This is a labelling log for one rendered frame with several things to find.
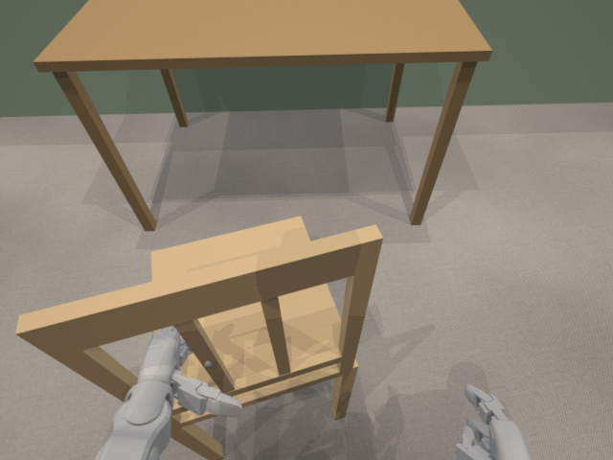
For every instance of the robot left hand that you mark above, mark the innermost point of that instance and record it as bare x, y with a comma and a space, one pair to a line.
165, 353

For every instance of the robot left forearm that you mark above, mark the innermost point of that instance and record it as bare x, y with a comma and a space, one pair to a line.
141, 426

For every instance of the chair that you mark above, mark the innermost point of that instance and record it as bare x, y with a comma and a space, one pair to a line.
261, 296

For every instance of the robot right hand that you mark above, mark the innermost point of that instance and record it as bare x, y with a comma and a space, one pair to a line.
502, 440

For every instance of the table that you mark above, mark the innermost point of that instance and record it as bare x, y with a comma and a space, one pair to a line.
110, 35

